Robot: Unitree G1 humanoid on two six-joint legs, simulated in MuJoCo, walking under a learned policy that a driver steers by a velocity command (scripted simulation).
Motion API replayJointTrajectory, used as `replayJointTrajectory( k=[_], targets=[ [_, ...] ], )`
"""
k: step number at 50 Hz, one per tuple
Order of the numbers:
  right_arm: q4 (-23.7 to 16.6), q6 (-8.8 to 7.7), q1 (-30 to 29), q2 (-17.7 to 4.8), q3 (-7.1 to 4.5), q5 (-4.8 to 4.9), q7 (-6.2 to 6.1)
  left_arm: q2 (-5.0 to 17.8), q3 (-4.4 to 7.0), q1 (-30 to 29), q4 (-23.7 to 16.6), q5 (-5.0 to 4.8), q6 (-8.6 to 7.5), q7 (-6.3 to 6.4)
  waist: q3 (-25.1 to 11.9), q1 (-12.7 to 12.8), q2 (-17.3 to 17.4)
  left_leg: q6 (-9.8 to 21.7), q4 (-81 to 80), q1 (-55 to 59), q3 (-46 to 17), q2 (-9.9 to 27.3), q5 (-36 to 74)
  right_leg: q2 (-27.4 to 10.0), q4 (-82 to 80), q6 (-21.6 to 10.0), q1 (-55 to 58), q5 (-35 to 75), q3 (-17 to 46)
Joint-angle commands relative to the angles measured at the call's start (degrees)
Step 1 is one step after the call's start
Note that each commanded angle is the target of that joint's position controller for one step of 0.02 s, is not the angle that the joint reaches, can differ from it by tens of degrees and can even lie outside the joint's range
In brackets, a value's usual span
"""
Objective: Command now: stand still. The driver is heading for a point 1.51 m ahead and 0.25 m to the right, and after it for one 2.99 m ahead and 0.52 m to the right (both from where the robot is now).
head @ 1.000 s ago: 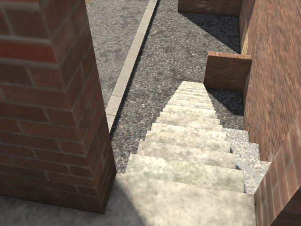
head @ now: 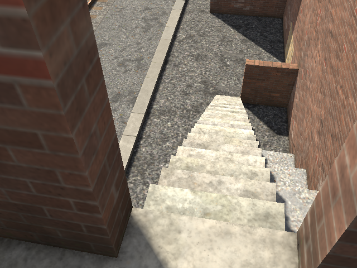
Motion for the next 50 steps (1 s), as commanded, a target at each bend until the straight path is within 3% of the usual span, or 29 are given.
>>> replayJointTrajectory(
  k=[1,11,13,15,17,18,20,22,25,26,27,28,29,30,31,32,33,34,35,39,42,43,44,45,46,47,48,49,50],
  targets=[
    [-0.1,0.13,4.4,-3.3,-0.30,-0.01,-0.11,4.1,0.91,4.7,-0.6,0.02,-0.04,0.10,3.9,0.1,-0.7,2.3,-1.6,-0.1,-2.2,2.9,5.6,-9.3,-4.2,2.1,-3.8,13.6,7.4],
    [-0.2,0.05,4.8,-3.3,-0.29,-0.07,-0.12,4.1,1.28,4.9,-0.8,0.02,-0.08,0.16,3.7,0.1,-0.7,2.4,-1.6,0.2,-2.1,3.0,6.0,-9.3,-4.0,2.0,-3.4,14.9,7.2],
    [-0.1,0.16,4.8,-2.9,-0.20,-0.39,-0.11,4.2,1.40,5.0,-1.0,0.22,0.06,0.08,3.4,0.5,-1.3,2.7,-1.4,0.0,-1.3,1.9,1.2,-8.5,-6.3,1.3,-3.7,1.6,8.0],
    [-1.1,0.25,3.9,-3.6,-0.63,-1.02,0.07,7.0,2.62,5.8,-1.3,0.25,0.66,-0.02,5.3,1.2,-4.4,3.3,4.5,-4.3,2.3,-1.3,-8.5,-9.3,-8.6,-1.7,-4.5,-15.3,11.4],
    [-3.2,0.07,1.1,-3.8,-0.84,-1.86,0.70,8.8,3.84,9.4,-1.2,0.50,1.03,-0.33,9.4,3.1,-6.5,4.6,12.0,-13.9,5.3,-2.8,-14.2,-14.9,-12.0,-6.5,-3.7,-30.3,18.4],
    [-4.8,-0.25,-0.8,-3.0,-0.63,-2.18,1.26,8.4,3.81,10.7,-1.0,0.25,0.82,-0.60,11.2,3.8,-7.6,5.4,15.6,-16.3,4.7,-1.8,-14.5,-17.7,-13.5,-8.6,-5.0,-32.5,22.4],
    [-7.6,-1.46,-3.5,-3.4,-0.98,-1.84,2.13,7.9,3.86,12.5,-0.8,1.26,-0.02,-0.87,13.0,4.5,-7.0,6.7,23.0,-24.5,2.2,0.4,-16.6,-21.5,-15.0,-12.0,-1.1,-28.3,26.9],
    [-9.4,-3.16,-3.7,-3.7,-1.31,-1.65,2.92,7.3,3.64,13.7,-0.3,1.09,-0.81,-0.82,12.6,3.1,-5.3,7.6,23.8,-28.5,1.2,1.1,-15.4,-21.4,-14.1,-11.7,3.8,-19.9,24.2],
    [-10.4,-3.96,-3.3,-3.6,-1.81,-1.50,4.21,8.3,3.53,11.9,-1.7,0.61,-1.88,-0.95,9.6,1.5,-5.1,7.7,18.2,-21.2,3.1,-0.5,-10.9,-18.7,-12.0,-10.4,2.3,-10.3,17.5],
    [-11.2,-3.96,-4.2,-4.5,-2.33,-1.00,4.26,10.0,3.72,10.1,-2.1,0.71,-1.80,-0.84,9.3,1.2,-5.4,7.5,15.4,-16.8,4.9,-1.7,-9.5,-17.3,-11.4,-9.8,-1.0,-8.0,14.6],
    [-10.9,-3.99,-1.5,-4.1,-2.52,-0.65,4.25,10.2,3.66,8.3,-2.4,0.43,-1.84,-0.91,8.7,-1.1,-5.4,7.6,11.6,-8.8,6.4,-3.0,-6.1,-16.1,-9.1,-8.9,-6.0,-5.5,12.1],
    [-9.2,-4.15,3.5,-3.1,-2.65,-0.71,3.72,9.2,3.11,7.5,-1.6,-0.03,-1.80,-0.68,7.4,-3.9,-4.1,7.2,7.2,1.3,8.1,-5.5,-0.4,-13.2,-2.3,-6.8,-10.5,7.7,8.2],
    [-7.1,-4.72,10.0,-4.8,-3.71,-0.77,3.01,8.5,2.57,8.1,-1.4,0.19,-2.12,-0.80,3.4,-5.7,-1.6,7.0,4.8,10.8,7.0,-5.6,0.0,-10.0,6.8,-4.4,-13.6,12.3,4.5],
    [-5.8,-5.07,17.2,-8.4,-4.63,-1.59,2.08,5.9,1.52,6.9,-2.6,0.43,-2.66,-1.08,0.1,-7.9,6.0,8.2,-1.3,17.6,-5.8,5.1,-3.6,-6.3,20.8,-1.2,-19.1,5.5,0.0],
    [-4.3,-3.52,20.6,-12.8,-4.94,-0.11,0.43,1.3,0.04,8.9,-5.7,-0.27,-2.51,-1.50,-2.5,-5.4,21.6,18.3,-6.8,14.2,-20.1,17.2,33.0,-1.6,36.1,2.6,-20.0,-12.7,-4.8],
    [-7.0,-2.58,10.8,-7.3,-3.10,0.62,-0.42,4.5,1.00,6.2,-6.0,0.15,-1.02,-0.78,-0.3,-1.4,12.6,23.0,0.2,4.9,-12.2,15.7,64.8,-4.7,43.3,3.3,-14.9,-22.5,-0.7],
    [-8.9,-3.00,7.4,-7.0,-2.72,0.12,-0.39,5.0,1.24,6.0,-6.3,0.53,-0.64,-0.46,-1.8,-0.2,9.3,23.7,1.7,5.8,-8.3,14.4,71.7,-4.8,47.0,4.2,-16.9,-23.4,-0.2],
    [-10.4,-2.70,4.9,-7.7,-2.95,-0.64,-0.60,4.6,1.17,7.3,-5.1,1.07,-0.36,-0.30,-3.0,0.4,3.6,23.2,-0.1,6.0,-5.9,13.2,63.5,-6.3,48.1,4.9,-17.4,-20.9,0.5],
    [-11.9,-2.22,2.6,-8.2,-3.01,-1.13,-0.83,5.0,1.23,6.9,-5.4,1.23,0.19,-0.18,-2.1,1.6,0.9,21.5,-1.2,4.2,-4.3,11.1,54.4,-7.9,45.8,5.1,-17.6,-17.9,0.8],
    [-13.8,-0.76,0.7,-8.1,-2.89,-2.16,0.14,5.2,1.43,5.5,-6.8,0.19,1.67,0.64,-2.3,2.7,2.4,20.0,-1.5,3.6,-0.7,6.2,46.3,-7.6,33.0,5.8,-15.8,-12.0,-2.2],
    [-14.1,-0.30,1.3,-8.1,-3.09,-2.37,0.96,5.1,1.50,3.9,-7.9,-0.41,2.07,1.93,-2.9,2.2,3.3,19.1,0.1,2.8,-0.5,5.1,41.0,-7.5,21.1,4.8,-10.8,-6.4,-4.7],
    [-14.6,-0.09,-0.1,-8.0,-3.13,-2.43,1.07,5.3,1.70,4.7,-7.7,-0.24,1.98,2.20,-3.0,3.5,2.4,17.8,1.5,0.6,-0.4,4.2,36.1,-7.3,15.1,4.2,-6.9,-1.0,-5.4],
    [-14.7,0.29,-1.2,-8.5,-3.43,-1.62,1.21,6.2,2.09,7.1,-7.6,0.18,1.74,2.22,-3.1,6.1,0.4,14.6,3.8,-4.5,0.4,2.7,25.6,-8.5,6.7,3.2,0.4,7.7,-5.0],
    [-16.1,0.11,0.0,-7.5,-3.32,-1.68,1.49,11.9,3.51,9.2,-8.1,1.90,1.34,2.50,-3.8,6.4,-9.2,9.9,11.9,-14.0,2.0,-1.7,6.1,-20.6,0.1,0.2,7.7,14.3,9.4],
    [-16.2,1.40,4.1,-8.1,-4.19,-1.49,1.68,18.0,5.01,7.6,-9.7,1.62,2.03,2.47,-1.6,6.1,-21.0,6.7,26.0,-16.9,5.8,-8.9,-20.7,-33.9,-4.1,-11.7,1.8,31.4,24.9],
    [-15.5,2.46,4.2,-9.9,-4.93,-1.86,1.97,17.1,4.99,2.7,-11.0,2.21,2.50,2.62,-0.4,4.5,-18.4,5.3,39.9,-16.9,1.7,-7.9,-24.6,-34.7,-5.1,-16.9,-3.3,30.5,27.5],
    [-15.9,2.65,1.0,-9.7,-5.28,-2.11,2.17,14.6,4.64,-0.3,-11.8,2.14,2.36,2.67,1.9,3.4,-10.3,4.5,45.6,-18.9,-2.1,-6.9,-21.0,-31.8,-4.5,-16.2,-6.0,23.0,22.3],
    [-16.0,2.74,0.0,-9.2,-5.75,-2.37,2.39,13.8,4.75,-2.5,-12.3,2.19,2.18,2.74,2.9,1.8,-6.0,4.2,47.2,-19.9,-4.5,-6.7,-17.5,-28.0,-3.2,-13.3,-7.1,18.3,16.4],
    [-16.5,2.89,-0.5,-9.4,-6.18,-2.47,2.88,13.1,4.66,-4.3,-12.6,2.08,1.73,2.66,3.0,0.7,-5.4,3.7,46.4,-20.8,-5.4,-6.7,-14.5,-25.7,-2.5,-10.8,-6.5,19.8,12.5]
  ],
)
Next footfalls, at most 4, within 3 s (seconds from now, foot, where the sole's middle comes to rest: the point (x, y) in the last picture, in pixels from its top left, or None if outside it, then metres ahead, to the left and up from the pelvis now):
0.58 left None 0.17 0.14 -0.78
0.90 right None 0.19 -0.01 -0.78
1.22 left None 0.19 0.27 -0.78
1.80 right None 0.11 0.09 -0.78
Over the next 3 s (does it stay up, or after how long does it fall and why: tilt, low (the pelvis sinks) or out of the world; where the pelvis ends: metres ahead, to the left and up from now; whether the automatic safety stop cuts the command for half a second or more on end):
stays up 0.12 0.21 -0.02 its command is cut before an obstacle after 0.6 s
